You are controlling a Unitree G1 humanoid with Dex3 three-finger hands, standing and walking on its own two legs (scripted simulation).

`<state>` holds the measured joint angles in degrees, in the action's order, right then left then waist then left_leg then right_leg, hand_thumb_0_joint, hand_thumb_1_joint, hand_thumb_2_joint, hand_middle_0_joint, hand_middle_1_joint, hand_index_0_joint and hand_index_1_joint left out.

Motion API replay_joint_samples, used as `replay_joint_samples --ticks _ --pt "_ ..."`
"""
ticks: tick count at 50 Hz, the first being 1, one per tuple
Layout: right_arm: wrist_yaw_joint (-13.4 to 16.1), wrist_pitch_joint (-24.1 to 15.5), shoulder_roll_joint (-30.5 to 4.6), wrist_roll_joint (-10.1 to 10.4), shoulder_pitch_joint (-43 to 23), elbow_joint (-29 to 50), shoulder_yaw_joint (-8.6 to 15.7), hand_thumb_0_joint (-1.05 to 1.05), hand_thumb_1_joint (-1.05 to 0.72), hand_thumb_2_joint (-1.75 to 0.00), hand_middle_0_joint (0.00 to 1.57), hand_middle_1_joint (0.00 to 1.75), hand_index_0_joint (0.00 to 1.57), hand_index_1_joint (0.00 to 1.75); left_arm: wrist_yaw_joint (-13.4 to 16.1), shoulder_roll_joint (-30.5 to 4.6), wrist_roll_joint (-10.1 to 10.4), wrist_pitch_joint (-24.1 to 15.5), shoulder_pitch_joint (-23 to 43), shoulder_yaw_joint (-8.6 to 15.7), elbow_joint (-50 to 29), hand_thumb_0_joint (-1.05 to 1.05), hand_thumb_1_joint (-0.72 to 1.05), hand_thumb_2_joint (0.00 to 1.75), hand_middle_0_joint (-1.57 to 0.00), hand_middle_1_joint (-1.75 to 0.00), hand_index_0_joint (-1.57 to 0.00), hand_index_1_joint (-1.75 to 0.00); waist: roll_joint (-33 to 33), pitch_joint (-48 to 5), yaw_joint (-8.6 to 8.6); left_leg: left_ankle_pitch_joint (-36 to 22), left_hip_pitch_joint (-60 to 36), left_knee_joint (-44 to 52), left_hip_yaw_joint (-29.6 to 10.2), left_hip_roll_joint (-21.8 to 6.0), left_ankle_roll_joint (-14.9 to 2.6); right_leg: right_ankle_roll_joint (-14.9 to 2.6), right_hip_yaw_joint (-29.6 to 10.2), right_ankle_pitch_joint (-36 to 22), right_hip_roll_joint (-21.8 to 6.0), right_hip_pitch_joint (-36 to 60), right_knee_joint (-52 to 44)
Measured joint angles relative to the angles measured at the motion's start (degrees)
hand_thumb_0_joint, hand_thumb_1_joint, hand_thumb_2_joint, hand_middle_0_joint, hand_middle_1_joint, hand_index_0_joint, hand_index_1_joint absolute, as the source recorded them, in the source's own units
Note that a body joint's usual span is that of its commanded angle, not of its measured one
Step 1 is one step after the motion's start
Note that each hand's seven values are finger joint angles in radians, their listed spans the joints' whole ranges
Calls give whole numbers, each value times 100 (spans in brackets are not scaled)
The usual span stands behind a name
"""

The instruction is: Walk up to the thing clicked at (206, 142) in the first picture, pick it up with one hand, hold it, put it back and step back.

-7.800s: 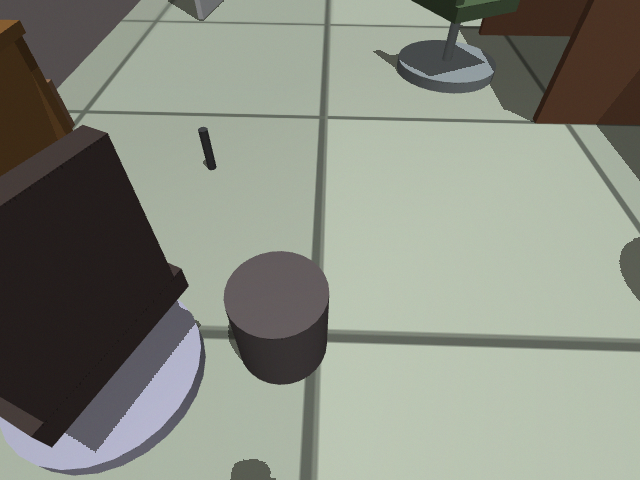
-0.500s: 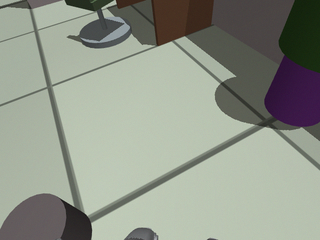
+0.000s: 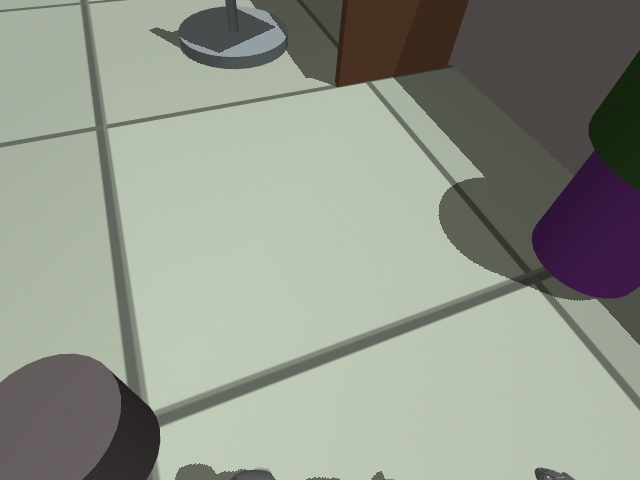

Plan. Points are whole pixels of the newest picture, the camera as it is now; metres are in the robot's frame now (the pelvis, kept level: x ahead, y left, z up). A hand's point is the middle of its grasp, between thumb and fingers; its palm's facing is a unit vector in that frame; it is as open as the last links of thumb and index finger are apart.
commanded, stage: walk up
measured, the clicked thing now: out of the picture +0.97 +1.37 -0.64
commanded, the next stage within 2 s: stand in 0.54 s
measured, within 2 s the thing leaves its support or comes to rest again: neither
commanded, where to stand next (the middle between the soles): +0.08 -0.03 m, yaw +0 degrees
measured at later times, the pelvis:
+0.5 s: pelvis +0.00 -0.01 +0.02, yaw +1 degrees
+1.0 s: pelvis +0.02 -0.03 +0.03, yaw +0 degrees
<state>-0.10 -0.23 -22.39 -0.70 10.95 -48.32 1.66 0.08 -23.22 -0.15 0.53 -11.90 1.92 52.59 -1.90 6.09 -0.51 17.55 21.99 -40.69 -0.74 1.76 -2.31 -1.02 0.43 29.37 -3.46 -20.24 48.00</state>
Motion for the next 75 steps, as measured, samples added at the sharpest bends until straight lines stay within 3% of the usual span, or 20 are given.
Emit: replay_joint_samples --ticks 2,3,5,9,18,35,75 --pt "5 -1 -12 15 -74 -13 -18 0 -90 -90 21 30 21 30 5 42 -23 -36 -12 -16 95 0 90 90 -21 -30 -20 -30 76 -6 -15 52 64 -110 19 -31 17 2 21 -348 83 319 -676" --pt "14 10 -37 37 -131 -49 -20 0 -90 -90 20 30 21 30 17 103 -40 -61 12 -22 166 0 90 90 -21 -30 -20 -30 206 42 -18 84 67 -185 -25 -100 37 101 54 -746 162 429 -891" --pt "34 48 -24 100 -200 -162 -25 0 -90 -90 20 30 21 30 20 199 -97 -119 8 -67 253 0 90 90 -21 -30 -20 -30 410 64 -1 63 13 -165 -136 -184 82 244 152 -899 253 581 -1088" --pt "0 -4 136 89 -219 -416 -95 0 -90 -90 20 30 20 30 -52 188 -78 -92 3 -155 388 0 90 90 -21 -30 -21 -30 275 -47 -27 -181 -294 353 -23 3 74 301 63 -887 43 673 -1155" --pt "-93 -58 312 66 -346 -948 -242 0 -90 -90 20 30 21 30 -87 143 -3 -159 287 -182 663 0 90 90 -21 -30 -20 -30 232 -199 -20 -523 -650 1006 -109 -50 133 272 152 -1243 105 1061 -1853" --pt "-66 -63 191 47 -573 -1583 -137 0 -90 -90 20 30 20 30 -103 288 -28 -179 545 -237 1233 0 90 90 -21 -30 -20 -30 156 -287 84 -923 -1091 1901 -124 -130 239 208 167 -1623 184 1453 -2683" --pt "5 -39 239 55 -705 -1794 -171 0 -90 -90 20 30 20 30 -43 343 -23 -147 702 -180 1295 0 90 90 -21 -30 -20 -30 188 -317 103 -868 -1388 2230 -31 -224 316 150 74 -1645 267 1732 -3075"
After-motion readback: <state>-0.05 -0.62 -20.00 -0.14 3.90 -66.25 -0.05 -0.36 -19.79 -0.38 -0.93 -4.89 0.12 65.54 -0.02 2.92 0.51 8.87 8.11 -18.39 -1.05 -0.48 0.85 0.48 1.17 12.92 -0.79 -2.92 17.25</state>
